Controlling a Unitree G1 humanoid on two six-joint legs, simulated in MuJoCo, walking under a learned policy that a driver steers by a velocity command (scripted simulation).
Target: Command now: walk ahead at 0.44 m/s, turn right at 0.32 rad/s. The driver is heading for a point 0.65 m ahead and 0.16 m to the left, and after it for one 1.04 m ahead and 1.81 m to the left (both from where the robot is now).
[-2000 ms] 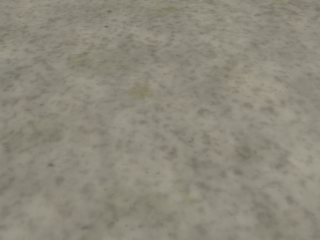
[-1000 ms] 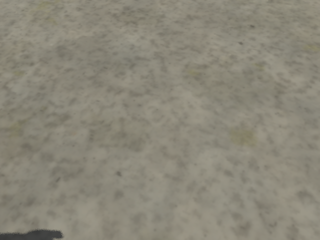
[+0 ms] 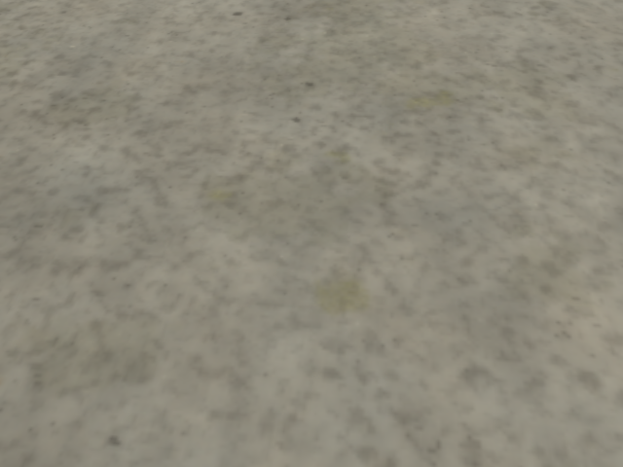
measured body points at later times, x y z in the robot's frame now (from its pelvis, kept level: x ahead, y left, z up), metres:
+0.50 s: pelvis +0.28 +0.04 +0.00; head +0.31 +0.05 +0.45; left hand +0.42 +0.30 -0.11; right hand +0.30 -0.23 -0.13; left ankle +0.24 +0.09 -0.74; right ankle +0.45 -0.11 -0.68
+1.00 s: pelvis +0.54 +0.04 +0.00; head +0.58 +0.05 +0.45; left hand +0.46 +0.31 -0.12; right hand +0.78 -0.14 -0.12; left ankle +0.56 +0.18 -0.68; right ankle +0.56 -0.05 -0.74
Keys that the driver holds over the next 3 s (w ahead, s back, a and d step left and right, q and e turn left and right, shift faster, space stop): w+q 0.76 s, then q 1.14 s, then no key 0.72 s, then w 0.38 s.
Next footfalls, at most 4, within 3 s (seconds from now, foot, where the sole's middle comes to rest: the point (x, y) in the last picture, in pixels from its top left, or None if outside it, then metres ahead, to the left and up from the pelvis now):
0.18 left None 0.28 0.10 -0.78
0.70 right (378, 417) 0.60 -0.04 -0.78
1.16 left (266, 396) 0.65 0.21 -0.78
1.66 right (341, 364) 0.73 0.04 -0.78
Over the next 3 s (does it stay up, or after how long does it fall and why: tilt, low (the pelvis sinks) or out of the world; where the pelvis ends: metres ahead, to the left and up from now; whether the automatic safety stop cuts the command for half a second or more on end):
stays up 0.60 0.12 0.00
